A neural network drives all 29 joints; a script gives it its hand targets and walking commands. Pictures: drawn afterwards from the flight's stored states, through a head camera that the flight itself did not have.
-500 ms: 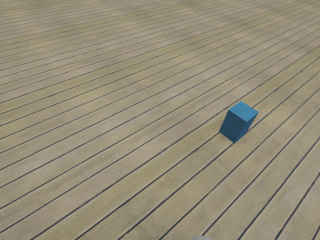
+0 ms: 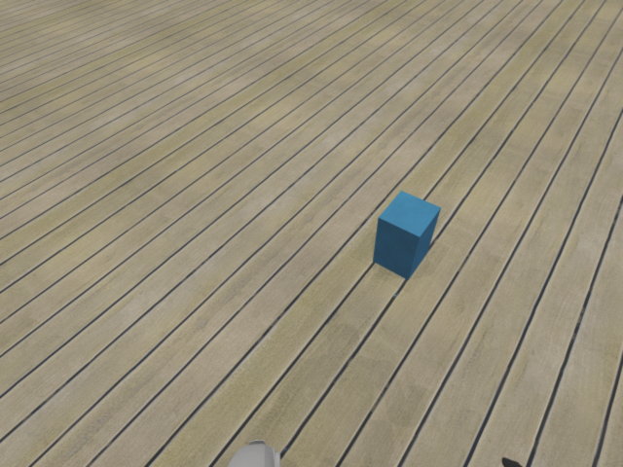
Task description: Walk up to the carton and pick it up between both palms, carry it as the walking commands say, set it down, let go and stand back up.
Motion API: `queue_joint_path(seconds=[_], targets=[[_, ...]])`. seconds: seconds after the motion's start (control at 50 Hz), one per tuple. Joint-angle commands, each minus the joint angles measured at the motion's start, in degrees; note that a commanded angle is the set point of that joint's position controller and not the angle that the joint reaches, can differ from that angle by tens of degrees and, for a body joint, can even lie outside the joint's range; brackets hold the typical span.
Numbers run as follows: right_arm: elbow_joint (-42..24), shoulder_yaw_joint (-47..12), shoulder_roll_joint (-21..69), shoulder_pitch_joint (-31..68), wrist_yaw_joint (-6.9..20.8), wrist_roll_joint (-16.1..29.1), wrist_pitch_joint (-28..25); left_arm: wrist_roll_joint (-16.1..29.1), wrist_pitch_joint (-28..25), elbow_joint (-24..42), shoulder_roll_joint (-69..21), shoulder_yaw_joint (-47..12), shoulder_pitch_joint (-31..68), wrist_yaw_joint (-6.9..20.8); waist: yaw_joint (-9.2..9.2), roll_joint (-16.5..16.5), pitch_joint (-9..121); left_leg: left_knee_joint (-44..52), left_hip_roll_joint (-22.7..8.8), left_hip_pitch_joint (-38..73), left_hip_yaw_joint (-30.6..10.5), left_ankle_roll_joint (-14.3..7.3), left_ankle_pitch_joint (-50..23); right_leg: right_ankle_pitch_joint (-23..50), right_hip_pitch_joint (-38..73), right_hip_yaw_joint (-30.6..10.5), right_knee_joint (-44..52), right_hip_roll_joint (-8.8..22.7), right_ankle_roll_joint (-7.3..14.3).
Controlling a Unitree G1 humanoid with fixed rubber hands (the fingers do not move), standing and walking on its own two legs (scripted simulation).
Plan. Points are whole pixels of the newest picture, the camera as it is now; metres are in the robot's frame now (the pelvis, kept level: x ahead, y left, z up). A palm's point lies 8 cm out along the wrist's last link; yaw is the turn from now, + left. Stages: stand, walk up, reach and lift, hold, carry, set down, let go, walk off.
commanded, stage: walk up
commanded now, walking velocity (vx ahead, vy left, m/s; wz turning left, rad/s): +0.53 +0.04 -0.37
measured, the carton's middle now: (404, 236) +1.02 -0.25 -0.65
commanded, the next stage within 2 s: none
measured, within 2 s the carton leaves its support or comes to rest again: neither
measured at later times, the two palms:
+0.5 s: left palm (187, 323) +0.38 +0.28 -0.15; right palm (511, 429) +0.22 -0.23 -0.10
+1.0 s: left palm (254, 264) +0.51 +0.17 -0.13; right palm (509, 277) +0.49 -0.32 -0.14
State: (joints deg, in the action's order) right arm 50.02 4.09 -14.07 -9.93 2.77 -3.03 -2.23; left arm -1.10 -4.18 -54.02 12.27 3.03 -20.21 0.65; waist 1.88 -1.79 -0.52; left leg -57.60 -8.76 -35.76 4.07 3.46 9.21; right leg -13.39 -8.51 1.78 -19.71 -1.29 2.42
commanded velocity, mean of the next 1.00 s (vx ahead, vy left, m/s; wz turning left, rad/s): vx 0.41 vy -0.11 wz -0.19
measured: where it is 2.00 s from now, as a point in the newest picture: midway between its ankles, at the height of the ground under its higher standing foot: (374, 366)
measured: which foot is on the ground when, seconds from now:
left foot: up 0.00-0.22, down 0.24-0.76, up 0.78-1.00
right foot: down 0.00-0.24, up 0.26-0.74, down 0.76-1.00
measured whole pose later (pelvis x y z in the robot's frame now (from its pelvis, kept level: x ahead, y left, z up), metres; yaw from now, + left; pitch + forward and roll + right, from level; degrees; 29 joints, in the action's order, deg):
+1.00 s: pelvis +0.47 -0.07 +0.00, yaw -9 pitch +2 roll +0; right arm 56.3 3.6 -12.1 -10.5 0.3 -1.5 -0.5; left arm -1.6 -4.1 -59.6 10.8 3.5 -16.8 -0.3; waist 1.0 -1.9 -2.5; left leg -51.0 -5.9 -26.8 5.4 2.6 18.9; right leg -11.5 -13.0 6.2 -22.6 2.2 0.7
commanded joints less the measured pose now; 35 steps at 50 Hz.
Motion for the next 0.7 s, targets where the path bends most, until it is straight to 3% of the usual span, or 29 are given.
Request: queue_joint_path(seconds=[0.0, 0.02, 0.04, 0.06, 0.1, 0.14, 0.16, 0.18, 0.2, 0.22, 0.24, 0.26, 0.28, 0.3, 0.32, 0.34, 0.36, 0.38, 0.4, 0.42, 0.44, 0.46, 0.48, 0.5, 0.52, 0.56, 0.58, 0.66, 0.68], targets=[[-3.69, -0.28, -0.51, 4.50, 0.63, -0.05, -0.01, 0.22, -1.52, 1.55, 8.34, 1.13, -1.21, -0.61, -0.34, 6.98, -2.91, 10.09, 0.41, -1.64, -0.23, 0.51, -4.80, 13.64, 1.55, -10.08, 8.95, 13.12, 6.10], [-4.32, -0.28, -1.03, 6.75, 0.78, 0.19, 0.30, 0.06, -1.43, 1.24, 7.70, 0.94, -2.06, -0.92, 0.45, 8.76, -4.26, 14.09, 1.15, -1.94, 0.21, 0.80, -4.78, 13.12, 2.17, -10.59, 9.58, 13.56, 6.19], [-4.77, -0.12, -1.23, 8.08, 0.72, 0.05, 0.28, 0.02, -1.56, 0.79, 7.74, 0.64, -3.45, -0.87, 0.83, 7.57, -4.69, 15.91, 1.68, -0.78, -0.32, 0.76, -6.57, 14.08, 2.30, -10.89, 9.44, 13.58, 5.94], [-6.15, -0.27, -0.82, 11.31, 0.77, 0.40, 0.12, 0.09, -1.50, 0.02, 7.47, 0.58, -3.52, -0.98, 1.37, 10.09, -5.47, 19.65, 1.55, 0.45, 0.30, 0.89, -6.47, 14.97, 2.39, -10.53, 9.94, 14.24, 5.91], [-5.95, -0.34, -1.17, 13.26, 0.69, 0.57, -0.23, -0.04, -1.37, -0.97, 9.41, 1.06, -5.85, -0.95, 2.64, 8.86, -4.61, 22.48, 2.86, 1.40, 1.18, 0.24, -6.38, 18.89, 7.21, -10.03, 8.38, 14.40, 6.26], [-6.18, -0.16, -2.01, 14.40, 0.17, 0.91, -0.47, -0.41, -0.73, -2.28, 7.97, 0.72, -7.20, -0.77, 2.85, 12.67, -4.40, 25.23, 4.44, 4.39, 2.79, -0.56, -3.60, 22.54, 9.33, -8.06, 6.86, 13.23, 5.25], [-4.54, -0.34, -2.11, 11.62, -0.40, 1.33, -0.73, -0.37, -0.34, -3.49, 5.87, 0.13, -6.38, -0.50, 1.69, 15.68, -3.81, 26.99, 4.56, 11.87, 2.68, -0.89, -3.82, 22.88, 5.50, -5.50, 4.67, 11.50, 4.86], [-2.57, 0.38, -4.10, 6.32, -1.16, 1.28, -1.04, 0.06, -0.26, -4.02, 6.82, 0.33, -6.41, -0.65, -0.82, 13.75, -1.58, 26.98, 5.30, 21.52, 3.60, -1.53, -3.09, 31.54, 2.30, -5.24, -0.01, 11.55, 4.06], [-0.20, 1.16, -5.81, 0.13, -1.95, 1.24, -1.56, 0.45, 0.02, -4.69, 8.43, 0.52, -4.84, -0.69, -3.90, 9.06, 1.28, 29.00, 7.07, 31.83, 6.19, -1.56, -2.53, 35.02, -2.98, -3.05, -9.72, 9.05, 3.05], [2.23, 2.39, -9.42, -9.27, -2.63, 1.25, -2.14, 0.57, 0.00, -3.42, 8.90, 0.50, -3.47, -0.68, -8.35, 3.06, 6.93, 28.23, 2.51, 46.16, 2.29, -2.50, -0.45, 24.85, -12.71, -2.70, -22.97, 6.41, 2.08], [2.88, 3.97, -17.61, -19.70, -3.60, -0.30, -2.35, 0.90, -0.30, 0.07, 5.10, -0.12, -6.40, -0.60, -10.62, -13.98, 19.05, 34.78, -23.11, 59.62, -29.39, -8.57, -5.85, -13.46, -25.63, -2.59, -46.30, -0.78, -1.25], [3.62, 4.72, -19.58, -20.53, -4.52, 1.01, -1.47, 1.09, 0.33, -0.62, 8.18, 1.09, -6.07, -0.62, -8.92, -8.00, 22.64, 39.38, -25.80, 57.18, -38.39, -11.24, -5.99, -17.05, -27.78, -9.68, -55.47, 1.05, -2.33], [2.34, 3.46, -15.34, -14.53, -4.55, 1.33, -1.12, 1.33, 0.74, -0.33, 8.12, 1.06, -5.49, -0.52, -4.85, -3.80, 15.37, 39.82, -23.06, 45.69, -31.50, -9.19, -3.74, -11.00, -27.02, -10.41, -54.66, 3.61, -2.50], [1.49, 2.12, -11.39, -9.37, -4.44, 1.02, -1.02, 0.60, 1.03, -1.38, 5.92, 0.95, -4.21, -0.04, -3.06, -4.65, 7.26, 39.69, -19.50, 37.90, -22.41, -8.02, -6.84, -6.98, -27.73, -7.08, -54.25, 6.13, -2.84], [2.26, 1.22, -7.96, -7.93, -4.78, 1.14, -1.27, 0.22, 1.65, -0.71, 5.52, 0.89, -0.62, 0.78, -2.74, -3.41, 3.80, 41.12, -16.81, 32.29, -17.49, -8.39, -4.80, -4.49, -27.38, -6.47, -53.99, 7.85, -3.03], [3.49, 0.17, -5.14, -6.90, -4.79, 1.19, -1.47, 0.07, 2.26, -0.95, 4.31, 0.96, -1.24, 1.34, -1.07, -4.80, 2.44, 42.62, -13.00, 27.33, -11.01, -7.13, -4.92, -1.69, -24.58, -5.42, -54.28, 8.10, -2.97], [3.73, 0.39, -5.12, -7.46, -4.22, 0.77, -1.72, -0.53, 3.08, -1.18, 2.74, 0.56, -2.92, 2.13, -0.10, -9.05, 1.36, 43.24, -11.04, 23.44, -7.50, -5.01, -6.41, 1.58, -22.50, -4.95, -52.31, 7.38, -2.46], [4.47, 0.21, -5.70, -7.58, -3.68, 0.98, -2.48, -0.65, 3.88, -1.39, 2.59, 0.34, -2.03, 2.53, -0.16, -8.65, 0.41, 43.63, -10.36, 22.59, -5.11, -4.60, -7.54, 3.26, -22.68, -4.96, -52.05, 7.00, -2.57], [4.79, 0.38, -5.79, -8.87, -3.31, 0.81, -3.07, -0.91, 4.27, -0.74, 2.15, 0.53, -0.76, 2.75, -0.62, -8.49, -0.17, 44.73, -10.28, 23.31, -4.90, -5.75, -9.23, 5.75, -24.74, -4.34, -51.30, 6.63, -2.67], [6.33, 0.20, -5.62, -10.86, -3.30, 0.93, -3.26, -1.14, 4.55, -0.43, 2.41, 0.28, 0.43, 2.95, -0.51, -8.20, -0.16, 44.44, -10.10, 23.99, -4.62, -5.26, -8.61, 6.02, -25.98, -4.94, -50.00, 6.93, -2.94], [6.84, 0.12, -5.63, -11.88, -3.41, 1.33, -3.67, -1.06, 4.79, -0.49, 2.02, 0.31, 1.32, 3.20, -0.18, -8.64, -1.03, 44.26, -8.69, 23.41, -0.73, -4.36, -13.86, 8.94, -26.41, -2.66, -44.72, 6.21, -3.34], [6.85, 0.17, -6.07, -11.98, -3.64, 1.31, -3.61, -1.07, 4.62, 0.83, 2.37, 0.48, 5.50, 3.45, -1.63, -6.86, -1.02, 44.52, -9.65, 24.56, -0.32, -5.49, -16.05, 10.31, -27.48, -1.45, -42.53, 6.84, -3.79], [7.69, 0.35, -5.72, -14.44, -3.66, 1.64, -3.26, -0.96, 4.80, 0.88, 1.58, 0.32, 7.10, 3.96, -2.68, -9.05, -0.18, 44.50, -9.66, 26.57, -0.55, -5.23, -11.06, 10.07, -28.44, -1.13, -40.49, 6.66, -4.01], [7.69, 0.38, -5.73, -13.92, -4.00, 1.44, -3.15, -0.98, 4.78, 1.46, 0.71, 0.15, 8.82, 4.21, -2.60, -8.57, -2.00, 45.19, -9.26, 26.04, 1.31, -5.64, -12.17, 10.66, -28.49, 0.02, -35.36, 6.98, -4.31], [7.51, 0.80, -7.42, -15.49, -4.17, 1.19, -2.85, -0.57, 4.87, 2.20, 0.33, 0.08, 12.03, 4.51, -4.15, -8.90, -2.56, 46.64, -9.85, 26.31, 1.31, -5.63, -4.66, 10.84, -27.94, 0.53, -32.09, 7.76, -4.47], [6.77, 1.03, -8.60, -12.59, -4.25, 1.20, -2.85, -0.01, 4.56, 3.82, 0.83, -0.23, 17.41, 5.39, -4.11, -8.40, -6.07, 49.20, -9.91, 21.60, 3.48, -5.44, -0.93, 13.52, -22.49, 2.84, -21.25, 7.90, -4.45], [7.93, 1.23, -8.66, -15.85, -4.35, 1.25, -2.78, -0.13, 4.53, 3.89, 0.73, -0.19, 18.67, 5.63, -5.53, -7.75, -5.35, 49.33, -10.93, 23.85, 2.70, -5.69, -2.64, 13.26, -21.01, 3.18, -18.96, 7.72, -4.17], [8.51, 1.93, -10.93, -15.65, -4.55, 1.10, -2.01, 0.00, 3.92, 3.11, 2.50, 0.56, 17.16, 4.55, -5.05, -9.76, -3.93, 43.23, -12.87, 29.31, 3.83, -5.43, -15.86, 6.23, -15.60, 2.26, -13.04, 7.54, -2.86], [7.99, 2.02, -10.59, -15.89, -4.30, 1.45, -1.47, -0.16, 3.68, 2.64, 3.24, 0.68, 15.05, 3.90, -4.47, -8.30, -1.42, 39.23, -11.78, 30.49, 4.69, -5.33, -15.73, 4.31, -11.72, 3.89, -10.34, 6.11, -2.32]])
